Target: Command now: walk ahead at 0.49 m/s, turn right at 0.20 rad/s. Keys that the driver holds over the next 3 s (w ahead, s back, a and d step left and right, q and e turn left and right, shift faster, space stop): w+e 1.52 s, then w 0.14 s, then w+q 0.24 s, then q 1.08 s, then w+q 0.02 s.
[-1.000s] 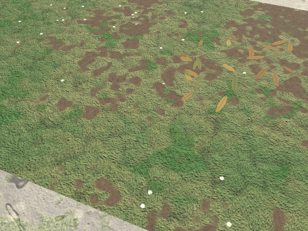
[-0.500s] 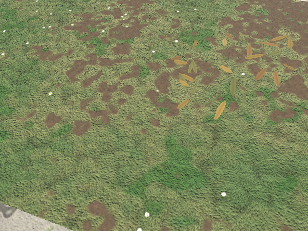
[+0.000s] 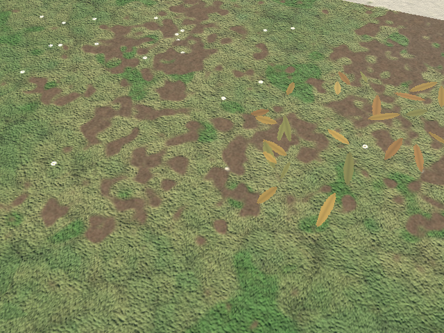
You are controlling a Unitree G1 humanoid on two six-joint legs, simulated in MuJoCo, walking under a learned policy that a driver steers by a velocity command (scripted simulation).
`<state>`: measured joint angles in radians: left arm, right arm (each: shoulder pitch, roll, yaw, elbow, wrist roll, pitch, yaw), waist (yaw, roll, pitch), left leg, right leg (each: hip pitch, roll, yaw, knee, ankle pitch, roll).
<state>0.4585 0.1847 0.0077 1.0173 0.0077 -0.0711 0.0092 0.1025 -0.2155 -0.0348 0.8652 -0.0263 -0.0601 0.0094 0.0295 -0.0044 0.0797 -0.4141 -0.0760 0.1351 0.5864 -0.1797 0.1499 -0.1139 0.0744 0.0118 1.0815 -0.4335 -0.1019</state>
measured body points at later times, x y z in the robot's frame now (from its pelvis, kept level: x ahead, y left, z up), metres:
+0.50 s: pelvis +0.27 -0.04 +0.00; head +0.30 -0.06 +0.45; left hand +0.50 +0.13 -0.11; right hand +0.14 -0.26 -0.15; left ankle +0.10 +0.05 -0.70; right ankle +0.36 -0.11 -0.72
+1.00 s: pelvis +0.54 -0.12 +0.01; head +0.58 -0.14 +0.46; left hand +0.62 +0.15 -0.11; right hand +0.65 -0.42 -0.07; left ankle +0.73 -0.09 -0.70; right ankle +0.36 -0.11 -0.72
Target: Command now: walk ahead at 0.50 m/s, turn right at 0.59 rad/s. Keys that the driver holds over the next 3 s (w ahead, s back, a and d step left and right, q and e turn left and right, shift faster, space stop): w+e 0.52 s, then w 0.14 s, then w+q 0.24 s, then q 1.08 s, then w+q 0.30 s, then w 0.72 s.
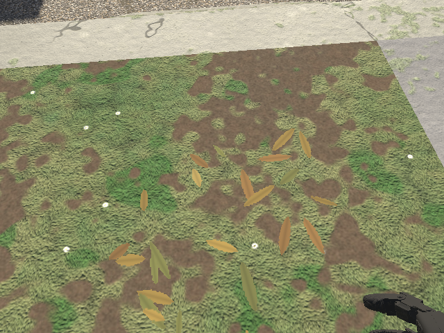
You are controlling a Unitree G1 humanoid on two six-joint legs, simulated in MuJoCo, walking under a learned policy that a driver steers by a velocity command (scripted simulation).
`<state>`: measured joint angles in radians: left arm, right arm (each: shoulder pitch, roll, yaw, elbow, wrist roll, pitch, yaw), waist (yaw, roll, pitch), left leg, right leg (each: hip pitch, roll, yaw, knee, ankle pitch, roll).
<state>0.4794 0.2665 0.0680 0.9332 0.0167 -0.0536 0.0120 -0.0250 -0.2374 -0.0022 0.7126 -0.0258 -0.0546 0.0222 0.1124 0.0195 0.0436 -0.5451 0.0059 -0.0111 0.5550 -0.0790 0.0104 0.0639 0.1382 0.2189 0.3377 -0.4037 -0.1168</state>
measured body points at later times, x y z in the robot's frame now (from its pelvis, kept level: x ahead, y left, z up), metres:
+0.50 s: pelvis +0.25 -0.01 +0.01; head +0.28 -0.03 +0.45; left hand +0.53 +0.13 -0.08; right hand +0.15 -0.25 -0.13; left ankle +0.15 +0.12 -0.73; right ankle +0.36 -0.15 -0.70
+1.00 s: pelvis +0.48 -0.13 +0.01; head +0.51 -0.14 +0.46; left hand +0.56 +0.12 -0.12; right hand +0.53 -0.40 -0.12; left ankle +0.68 -0.06 -0.68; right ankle +0.36 -0.14 -0.73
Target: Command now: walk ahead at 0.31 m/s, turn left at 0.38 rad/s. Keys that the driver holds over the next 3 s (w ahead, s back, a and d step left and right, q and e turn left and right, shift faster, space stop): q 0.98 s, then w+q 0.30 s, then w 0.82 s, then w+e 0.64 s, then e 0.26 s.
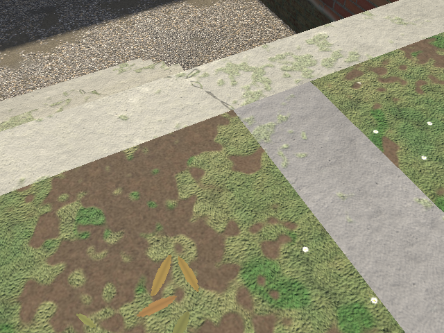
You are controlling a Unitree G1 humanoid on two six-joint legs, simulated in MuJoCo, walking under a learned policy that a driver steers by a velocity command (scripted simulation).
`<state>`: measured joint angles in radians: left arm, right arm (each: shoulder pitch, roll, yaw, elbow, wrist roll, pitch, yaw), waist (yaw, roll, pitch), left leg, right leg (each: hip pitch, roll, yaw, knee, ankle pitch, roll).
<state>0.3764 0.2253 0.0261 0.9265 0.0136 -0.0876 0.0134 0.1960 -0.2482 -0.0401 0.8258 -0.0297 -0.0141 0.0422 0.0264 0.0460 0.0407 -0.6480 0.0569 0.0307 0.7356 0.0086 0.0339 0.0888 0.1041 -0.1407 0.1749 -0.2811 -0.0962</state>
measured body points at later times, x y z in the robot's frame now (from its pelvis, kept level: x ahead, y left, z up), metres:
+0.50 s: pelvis +0.13 +0.00 +0.00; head +0.16 +0.02 +0.45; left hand +0.19 +0.28 -0.13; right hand +0.29 -0.25 -0.11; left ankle +0.18 +0.07 -0.74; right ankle +0.22 -0.15 -0.69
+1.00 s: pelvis +0.15 -0.04 +0.01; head +0.19 -0.04 +0.45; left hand +0.10 +0.24 -0.10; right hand +0.41 -0.21 -0.12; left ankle +0.06 +0.05 -0.68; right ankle +0.20 -0.13 -0.74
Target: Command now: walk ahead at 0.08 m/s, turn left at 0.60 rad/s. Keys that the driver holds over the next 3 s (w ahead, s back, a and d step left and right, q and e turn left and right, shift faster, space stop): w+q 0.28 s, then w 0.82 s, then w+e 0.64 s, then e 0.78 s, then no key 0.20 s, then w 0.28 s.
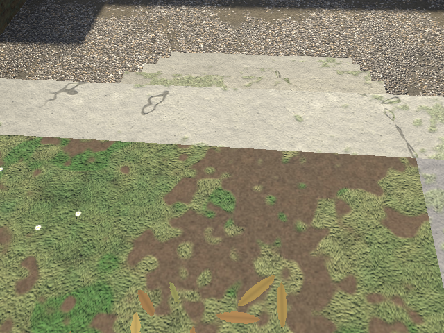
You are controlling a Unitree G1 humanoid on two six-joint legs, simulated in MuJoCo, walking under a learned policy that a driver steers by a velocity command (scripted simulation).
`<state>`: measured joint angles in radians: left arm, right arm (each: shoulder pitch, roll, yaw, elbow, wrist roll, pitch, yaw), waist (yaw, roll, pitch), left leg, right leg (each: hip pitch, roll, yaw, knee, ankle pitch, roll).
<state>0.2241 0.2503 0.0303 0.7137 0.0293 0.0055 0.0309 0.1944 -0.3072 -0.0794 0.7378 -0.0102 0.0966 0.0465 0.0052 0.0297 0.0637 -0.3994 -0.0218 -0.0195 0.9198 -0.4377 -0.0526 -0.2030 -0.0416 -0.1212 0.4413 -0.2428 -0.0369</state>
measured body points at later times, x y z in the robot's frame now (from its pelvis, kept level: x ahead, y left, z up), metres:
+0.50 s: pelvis +0.13 +0.06 -0.01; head +0.14 +0.08 +0.44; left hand +0.22 +0.34 -0.12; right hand +0.18 -0.22 -0.12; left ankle -0.03 +0.10 -0.74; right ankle +0.30 -0.04 -0.70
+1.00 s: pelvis +0.40 +0.10 +0.00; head +0.43 +0.11 +0.45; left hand +0.30 +0.34 -0.14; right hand +0.63 -0.07 -0.11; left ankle +0.52 +0.28 -0.70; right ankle +0.35 +0.00 -0.74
